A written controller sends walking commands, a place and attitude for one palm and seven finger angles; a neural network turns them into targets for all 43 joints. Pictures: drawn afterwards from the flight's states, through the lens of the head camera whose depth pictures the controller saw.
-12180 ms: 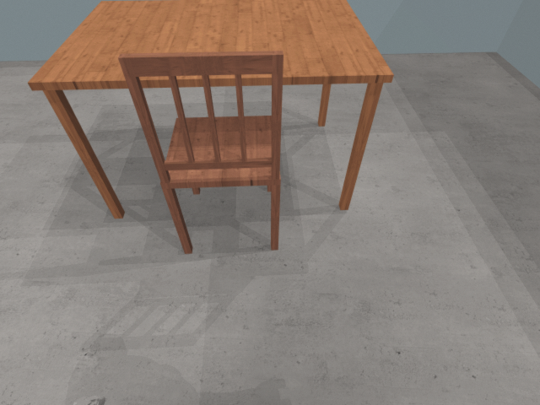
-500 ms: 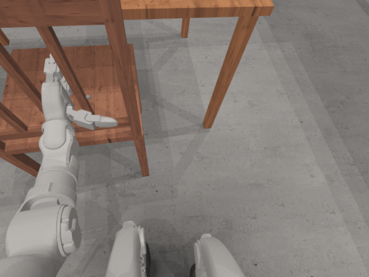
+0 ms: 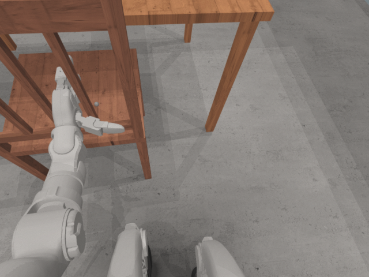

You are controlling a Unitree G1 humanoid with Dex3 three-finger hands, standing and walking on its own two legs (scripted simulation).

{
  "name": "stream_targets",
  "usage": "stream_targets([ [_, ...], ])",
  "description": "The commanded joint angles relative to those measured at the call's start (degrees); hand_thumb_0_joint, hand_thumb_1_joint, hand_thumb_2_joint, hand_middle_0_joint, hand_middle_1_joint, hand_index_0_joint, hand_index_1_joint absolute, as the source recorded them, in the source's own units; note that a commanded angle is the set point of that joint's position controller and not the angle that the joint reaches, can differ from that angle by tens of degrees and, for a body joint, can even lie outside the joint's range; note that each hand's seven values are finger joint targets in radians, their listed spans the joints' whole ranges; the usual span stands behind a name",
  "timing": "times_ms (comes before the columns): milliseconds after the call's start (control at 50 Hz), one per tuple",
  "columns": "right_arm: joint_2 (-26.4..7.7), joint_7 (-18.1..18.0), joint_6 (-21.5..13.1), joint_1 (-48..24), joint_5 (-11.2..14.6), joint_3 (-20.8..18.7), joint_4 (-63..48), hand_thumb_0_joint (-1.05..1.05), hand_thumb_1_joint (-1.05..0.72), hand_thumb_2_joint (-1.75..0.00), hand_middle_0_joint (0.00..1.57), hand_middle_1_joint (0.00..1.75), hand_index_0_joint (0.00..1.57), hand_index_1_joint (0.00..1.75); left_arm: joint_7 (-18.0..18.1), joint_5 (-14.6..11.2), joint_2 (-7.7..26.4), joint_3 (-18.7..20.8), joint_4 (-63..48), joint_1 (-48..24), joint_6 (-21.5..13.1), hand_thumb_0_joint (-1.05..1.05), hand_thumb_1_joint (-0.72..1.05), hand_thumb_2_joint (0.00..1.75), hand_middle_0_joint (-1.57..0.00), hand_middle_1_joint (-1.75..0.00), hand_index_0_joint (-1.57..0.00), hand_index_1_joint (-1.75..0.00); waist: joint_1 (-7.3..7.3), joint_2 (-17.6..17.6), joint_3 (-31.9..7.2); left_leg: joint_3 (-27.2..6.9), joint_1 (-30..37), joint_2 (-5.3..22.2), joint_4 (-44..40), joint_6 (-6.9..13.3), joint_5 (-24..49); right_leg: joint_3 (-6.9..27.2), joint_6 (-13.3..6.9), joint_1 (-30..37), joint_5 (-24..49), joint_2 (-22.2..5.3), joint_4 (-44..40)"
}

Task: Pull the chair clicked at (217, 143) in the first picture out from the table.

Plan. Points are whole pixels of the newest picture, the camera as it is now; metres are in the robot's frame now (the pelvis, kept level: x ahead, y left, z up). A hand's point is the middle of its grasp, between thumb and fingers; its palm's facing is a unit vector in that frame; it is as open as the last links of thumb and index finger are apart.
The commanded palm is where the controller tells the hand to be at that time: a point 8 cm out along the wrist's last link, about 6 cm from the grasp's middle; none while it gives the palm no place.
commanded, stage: hook a spindle and tug to test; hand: left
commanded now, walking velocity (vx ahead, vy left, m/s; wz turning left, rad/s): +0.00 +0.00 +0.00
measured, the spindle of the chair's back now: (36, 93) +0.50 +0.30 +0.04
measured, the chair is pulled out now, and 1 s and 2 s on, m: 0.00 0.00 0.06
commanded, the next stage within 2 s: step backward, pulling the chair out in 1.38 s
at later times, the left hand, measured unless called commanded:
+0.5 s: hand (93, 102) +0.48 +0.18 +0.03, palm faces +0.18 -0.98 -0.02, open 10.7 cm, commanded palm +0.44 +0.20 +0.03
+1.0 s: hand (92, 103) +0.47 +0.18 +0.04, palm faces +0.16 -0.99 -0.01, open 5.1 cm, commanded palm +0.43 +0.20 +0.03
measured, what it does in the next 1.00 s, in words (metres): stands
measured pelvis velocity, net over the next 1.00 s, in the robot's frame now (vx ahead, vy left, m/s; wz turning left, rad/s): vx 0.02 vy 0.00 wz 0.00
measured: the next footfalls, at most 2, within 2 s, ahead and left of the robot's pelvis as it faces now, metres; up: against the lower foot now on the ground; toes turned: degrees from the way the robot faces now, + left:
none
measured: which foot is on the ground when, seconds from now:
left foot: down 0.00-1.00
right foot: down 0.00-1.00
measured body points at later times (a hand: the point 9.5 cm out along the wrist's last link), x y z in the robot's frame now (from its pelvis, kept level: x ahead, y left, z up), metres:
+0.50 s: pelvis +0.00 +0.00 +0.00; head +0.14 +0.02 +0.43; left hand +0.46 +0.23 +0.04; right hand +0.05 -0.27 -0.12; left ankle +0.08 +0.11 -0.61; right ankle -0.02 -0.12 -0.61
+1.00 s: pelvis +0.02 +0.00 +0.01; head +0.15 +0.03 +0.44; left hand +0.46 +0.23 +0.04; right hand +0.08 -0.25 -0.11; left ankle +0.08 +0.11 -0.61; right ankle -0.02 -0.12 -0.61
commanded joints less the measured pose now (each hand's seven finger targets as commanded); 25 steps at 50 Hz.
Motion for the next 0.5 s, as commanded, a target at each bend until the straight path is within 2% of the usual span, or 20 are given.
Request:
stream_targets([
  [0, -10.47, -0.61, -0.87, 7.73, -0.75, -3.47, -3.27, 0.0, -0.9, -0.9, 0.2, 0.3, 0.2, 0.3, 0.71, 0.32, 13.11, 2.6, -13.08, -23.99, -5.44, 0.0, -0.5, 0.3, -0.18, -0.46, -0.18, -0.46, -0.93, 5.03, -27.06, -4.04, 34.29, -2.57, -4.84, 0.57, 13.31, 1.69, -0.48, -2.07, 18.46, 1.2, -11.23],
  [20, -10.14, -0.53, -0.86, 7.42, -0.65, -3.46, -3.49, 0.0, -0.9, -0.9, 0.2, 0.3, 0.2, 0.3, 0.66, 0.56, 12.6, 2.37, -14.01, -23.42, -5.94, 0.0, -0.5, 0.3, -0.2, -0.52, -0.2, -0.52, -0.39, 6.15, -28.54, -3.82, 35.39, -2.64, -4.63, 0.45, 14.45, 1.79, -0.5, -2.02, 19.17, 1.21, -10.99],
  [60, -9.85, -0.28, -0.74, 7.25, -0.62, -3.49, -3.63, 0.0, -0.9, -0.9, 0.2, 0.3, 0.2, 0.3, 0.35, 0.51, 11.07, 1.13, -14.11, -22.1, -6.05, 0.0, -0.5, 0.3, -0.24, -0.63, -0.24, -0.63, -0.49, 6.15, -28.33, -3.65, 35.64, -2.63, -4.62, 0.45, 15.13, 1.81, -0.46, -1.53, 20.15, 1.26, -11.21],
  [100, -10.0, -0.22, -0.55, 7.71, -0.58, -3.41, -3.52, 0.0, -0.9, -0.9, 0.2, 0.3, 0.2, 0.3, 0.0, 0.28, 10.25, 0.55, -11.89, -21.14, -5.19, 0.0, -0.5, 0.3, -0.27, -0.74, -0.27, -0.74, -1.2, 4.65, -26.98, -3.81, 34.6, -2.63, -4.67, 0.56, 14.61, 1.72, -0.4, -1.75, 20.09, 1.34, -11.26],
  [160, -10.25, -0.51, -0.44, 7.59, -0.31, -3.39, -3.45, 0.0, -0.9, -0.9, 0.2, 0.3, 0.2, 0.3, -0.58, 0.07, 12.22, 1.69, -11.62, -21.32, -4.44, 0.0, -0.5, 0.3, -0.32, -0.9, -0.32, -0.9, -1.0, 3.34, -26.23, -3.22, 32.29, -2.69, -4.44, 0.78, 13.27, 2.31, -0.17, -0.22, 20.28, 1.29, -11.83],
  [200, -10.05, -0.51, -0.7, 7.61, -0.28, -3.55, -3.68, 0.0, -0.9, -0.9, 0.2, 0.3, 0.2, 0.3, -0.93, -0.43, 10.32, 0.28, -13.75, -22.4, -4.65, 0.0, -0.39, 0.35, -0.36, -1.01, -0.36, -1.01, -1.16, 5.01, -27.94, -3.56, 34.36, -2.75, -4.53, 0.68, 14.46, 2.13, -0.37, -0.72, 20.87, 1.22, -11.39],
  [220, -9.9, -0.52, -0.68, 7.39, -0.1, -3.63, -3.36, 0.0, -0.9, -0.9, 0.2, 0.3, 0.2, 0.3, -0.99, -0.34, 9.26, -0.61, -13.68, -22.59, -4.72, 0.0, -0.33, 0.37, -0.38, -1.07, -0.38, -1.07, -1.29, 5.69, -27.51, -3.74, 35.61, -2.49, -4.69, 0.5, 14.58, 1.81, -0.37, -2.29, 20.17, 1.22, -11.52],
  [260, -10.09, -0.52, -0.78, 7.73, -0.27, -3.71, -2.92, 0.0, -0.9, -0.9, 0.2, 0.3, 0.2, 0.3, -0.77, -0.62, 10.13, 0.16, -13.69, -22.71, -4.62, 0.0, -0.22, 0.42, -0.41, -1.18, -0.41, -1.18, -1.3, 4.63, -27.71, -3.8, 35.23, -2.53, -4.48, 0.62, 14.65, 1.81, -0.33, -1.52, 20.39, 1.29, -11.66],
  [320, -9.88, -0.44, -0.98, 7.77, -0.22, -3.82, -2.87, 0.0, -0.9, -0.9, 0.2, 0.3, 0.2, 0.3, -0.81, -0.5, 8.88, -0.61, -14.02, -21.08, -4.77, 0.0, -0.05, 0.49, -0.46, -1.34, -0.46, -1.34, -1.0, 5.01, -28.5, -3.58, 36.22, -2.66, -4.52, 0.62, 16.31, 1.86, -0.36, -1.29, 22.06, 1.25, -11.54],
  [360, -9.97, -0.31, -0.91, 7.72, -0.29, -3.77, -2.82, 0.0, -0.9, -0.9, 0.2, 0.3, 0.2, 0.3, -0.8, -0.25, 10.1, -0.04, -14.48, -20.75, -4.79, 0.0, 0.06, 0.54, -0.5, -1.45, -0.5, -1.45, -0.65, 5.45, -27.94, -3.46, 35.65, -2.66, -4.54, 0.57, 16.21, 1.96, -0.43, -0.77, 22.28, 1.25, -11.56],
  [380, -9.66, -0.26, -1.01, 7.59, -0.33, -3.79, -2.89, 0.0, -0.9, -0.9, 0.2, 0.3, 0.2, 0.3, -0.92, -0.39, 8.44, -1.33, -15.42, -21.37, -4.86, 0.0, 0.12, 0.56, -0.5, -1.45, -0.5, -1.45, -1.23, 5.18, -28.36, -3.36, 36.0, -2.68, -4.4, 0.75, 16.48, 1.96, -0.31, -0.63, 22.89, 1.3, -11.66],
  [420, -9.74, -0.11, -1.05, 7.67, -0.14, -3.89, -2.81, 0.0, -0.9, -0.9, 0.2, 0.3, 0.2, 0.3, -1.14, -0.69, 7.02, -2.18, -14.8, -20.39, -4.79, 0.0, 0.23, 0.61, -0.5, -1.45, -0.5, -1.45, -1.19, 5.33, -27.75, -3.79, 37.23, -2.61, -4.93, 0.54, 16.73, 1.49, -0.47, -1.68, 22.23, 1.32, -11.77],
  [440, -10.1, -0.17, -0.94, 7.8, -0.23, -4.02, -2.68, 0.0, -0.9, -0.9, 0.2, 0.3, 0.2, 0.3, -1.04, -0.69, 9.04, -0.64, -14.69, -19.66, -4.79, 0.0, 0.28, 0.64, -0.5, -1.45, -0.5, -1.45, -0.68, 5.1, -27.73, -3.84, 36.78, -2.52, -4.96, 0.45, 16.73, 1.53, -0.54, -1.12, 22.27, 1.31, -11.64],
  [460, -9.82, -0.14, -0.99, 7.61, -0.17, -3.97, -2.83, 0.0, -0.9, -0.9, 0.2, 0.3, 0.2, 0.3, -1.17, -0.7, 7.58, -2.09, -16.14, -20.12, -4.94, 0.0, 0.34, 0.66, -0.5, -1.45, -0.5, -1.45, -1.01, 5.97, -28.48, -3.65, 37.72, -2.59, -4.91, 0.55, 17.76, 1.64, -0.5, -1.21, 23.32, 1.28, -11.64],
  [480, -9.69, -0.05, -1.01, 7.67, -0.27, -4.09, -2.95, 0.0, -0.9, -0.9, 0.2, 0.3, 0.2, 0.3, -1.18, -0.67, 7.17, -2.14, -16.7, -19.59, -5.0, 0.0, 0.4, 0.68, -0.5, -1.45, -0.5, -1.45, -0.71, 5.79, -29.1, -3.81, 38.34, -2.54, -4.98, 0.44, 18.34, 1.47, -0.56, -0.83, 23.69, 1.3, -11.55],
])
